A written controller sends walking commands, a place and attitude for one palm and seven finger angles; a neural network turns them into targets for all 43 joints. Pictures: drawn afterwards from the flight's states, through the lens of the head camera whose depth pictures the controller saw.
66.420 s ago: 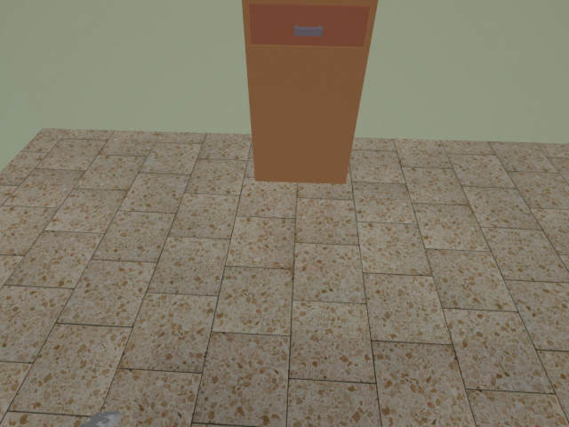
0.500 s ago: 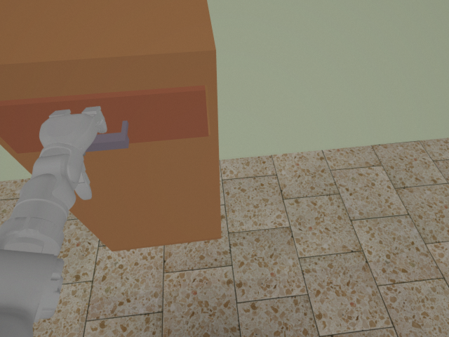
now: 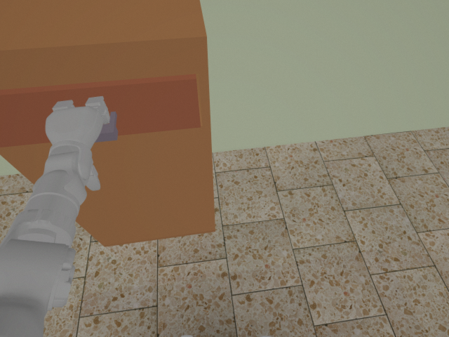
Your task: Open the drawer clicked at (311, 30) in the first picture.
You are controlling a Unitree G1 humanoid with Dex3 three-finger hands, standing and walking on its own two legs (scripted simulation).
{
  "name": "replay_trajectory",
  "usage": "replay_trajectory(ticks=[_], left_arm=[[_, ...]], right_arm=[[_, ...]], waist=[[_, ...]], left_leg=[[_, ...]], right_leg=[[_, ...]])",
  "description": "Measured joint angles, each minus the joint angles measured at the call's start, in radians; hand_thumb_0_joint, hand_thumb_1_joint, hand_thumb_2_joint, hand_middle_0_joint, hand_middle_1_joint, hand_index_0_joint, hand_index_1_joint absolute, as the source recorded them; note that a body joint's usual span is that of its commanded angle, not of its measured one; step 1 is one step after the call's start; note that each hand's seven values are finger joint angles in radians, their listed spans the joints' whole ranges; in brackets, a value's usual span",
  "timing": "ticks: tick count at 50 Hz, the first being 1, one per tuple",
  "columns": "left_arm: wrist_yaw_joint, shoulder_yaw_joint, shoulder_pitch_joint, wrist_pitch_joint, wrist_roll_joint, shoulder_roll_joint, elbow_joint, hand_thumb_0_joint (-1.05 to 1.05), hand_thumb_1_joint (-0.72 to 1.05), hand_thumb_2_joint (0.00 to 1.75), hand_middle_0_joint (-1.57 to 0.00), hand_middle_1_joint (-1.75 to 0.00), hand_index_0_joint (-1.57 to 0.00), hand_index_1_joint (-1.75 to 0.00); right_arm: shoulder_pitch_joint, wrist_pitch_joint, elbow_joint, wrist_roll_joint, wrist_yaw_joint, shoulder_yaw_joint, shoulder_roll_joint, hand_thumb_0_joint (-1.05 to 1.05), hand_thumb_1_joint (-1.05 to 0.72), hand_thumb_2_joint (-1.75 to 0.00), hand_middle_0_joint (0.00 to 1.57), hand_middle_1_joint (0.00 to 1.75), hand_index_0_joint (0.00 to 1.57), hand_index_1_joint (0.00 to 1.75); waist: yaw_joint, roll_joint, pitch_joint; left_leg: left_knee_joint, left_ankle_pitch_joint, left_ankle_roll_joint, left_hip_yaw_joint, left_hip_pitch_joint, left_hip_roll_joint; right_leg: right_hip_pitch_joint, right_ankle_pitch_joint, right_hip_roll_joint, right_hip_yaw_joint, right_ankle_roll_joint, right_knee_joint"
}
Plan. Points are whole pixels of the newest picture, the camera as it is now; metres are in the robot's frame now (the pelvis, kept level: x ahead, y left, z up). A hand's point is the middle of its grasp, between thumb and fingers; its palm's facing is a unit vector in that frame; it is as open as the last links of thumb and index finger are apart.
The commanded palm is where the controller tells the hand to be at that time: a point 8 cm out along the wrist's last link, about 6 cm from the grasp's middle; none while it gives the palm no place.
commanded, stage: lower the fingers behind the handle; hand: left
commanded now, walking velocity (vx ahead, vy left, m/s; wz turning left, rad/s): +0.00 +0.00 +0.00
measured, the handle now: (90, 126) +0.51 +0.27 +0.05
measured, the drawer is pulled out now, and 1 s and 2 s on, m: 0.01 0.01 0.02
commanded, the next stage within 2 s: lift the fingers back up to retry in 0.54 s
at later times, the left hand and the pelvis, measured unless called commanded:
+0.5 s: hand (88, 146) +0.46 +0.26 +0.05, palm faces -0.03 +0.00 -1.00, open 13.8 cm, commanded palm +0.44 +0.26 +0.08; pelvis +0.00 -0.01 +0.00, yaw +0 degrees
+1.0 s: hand (86, 146) +0.46 +0.26 +0.05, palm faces -0.07 -0.02 -1.00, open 13.9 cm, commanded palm +0.44 +0.27 +0.13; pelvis +0.02 +0.00 +0.01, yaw +0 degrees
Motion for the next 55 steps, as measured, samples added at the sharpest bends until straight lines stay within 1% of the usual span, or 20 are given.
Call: replay_trajectory(ticks=[6,13,22,33,41,48,55], left_arm=[[-0.028,0.008,0.017,-0.015,-0.001,0.022,-0.004,0.0,-0.49,0.3,-0.31,-1.19,-0.3,-1.27],[-0.026,0.012,0.035,-0.048,-0.002,0.038,-0.036,0.0,-0.49,0.3,-0.29,-1.22,-0.29,-1.26],[-0.009,0.006,0.037,-0.045,-0.01,0.032,-0.042,0.0,-0.49,0.3,-0.28,-1.23,-0.3,-1.26],[-0.017,0.002,0.046,-0.03,-0.01,0.024,-0.047,0.0,-0.49,0.3,-0.28,-1.22,-0.29,-1.25],[-0.042,0.013,0.08,-0.031,-0.013,0.018,-0.085,0.0,-0.49,0.3,-0.28,-1.21,-0.3,-1.22],[-0.068,0.024,0.107,-0.044,-0.014,0.014,-0.122,0.0,-0.49,0.3,-0.29,-1.2,-0.32,-1.18],[-0.105,0.04,0.162,-0.049,-0.032,0.017,-0.192,0.0,-0.49,0.3,-0.3,-1.17,-0.34,-1.14]], right_arm=[[0.013,0.004,-0.016,0.002,-0.008,0.005,-0.001,0.01,-0.9,-0.9,0.21,0.3,0.2,0.3],[0.03,0.006,-0.016,0.005,-0.012,-0.004,-0.014,0.01,-0.9,-0.9,0.21,0.3,0.2,0.3],[0.029,0.006,-0.005,0.007,-0.01,-0.011,-0.021,0.01,-0.9,-0.9,0.2,0.3,0.2,0.3],[0.015,0.009,-0.015,0.007,-0.008,-0.008,-0.013,0.01,-0.9,-0.9,0.2,0.3,0.2,0.3],[0.009,0.008,-0.017,0.006,-0.012,-0.009,-0.007,0.01,-0.9,-0.9,0.2,0.3,0.2,0.3],[0.004,-0.001,-0.011,0.005,-0.019,-0.01,-0.003,0.01,-0.9,-0.9,0.2,0.3,0.2,0.3],[-0.01,-0.009,-0.009,0.004,-0.022,-0.016,-0.004,0.01,-0.9,-0.9,0.2,0.3,0.2,0.3]], waist=[[-0.004,0.002,-0.003],[0.003,0.0,-0.003],[0.007,0.0,-0.006],[0.006,0.001,-0.008],[0.008,0.01,0.002],[0.008,0.012,0.016],[0.007,0.015,0.028]], left_leg=[[-0.003,-0.001,-0.003,0.006,0.005,0.006],[0.011,-0.007,-0.006,0.006,-0.013,0.008],[0.017,-0.011,-0.007,0.0,-0.02,0.007],[0.009,-0.011,-0.006,0.003,-0.007,0.007],[-0.009,-0.011,-0.002,0.007,0.025,0.004],[-0.035,-0.007,0.001,0.006,0.065,-0.001],[-0.068,-0.002,0.001,0.009,0.108,-0.002]], right_leg=[[0.0,0.001,0.006,0.007,-0.004,0.0],[-0.019,-0.006,0.008,0.006,-0.006,0.017],[-0.024,-0.011,0.007,0.0,-0.008,0.022],[-0.011,-0.01,0.007,0.003,-0.006,0.012],[0.021,-0.008,0.005,0.009,-0.001,-0.006],[0.063,-0.006,0.0,0.009,0.002,-0.034],[0.105,0.0,-0.001,0.014,0.005,-0.068]])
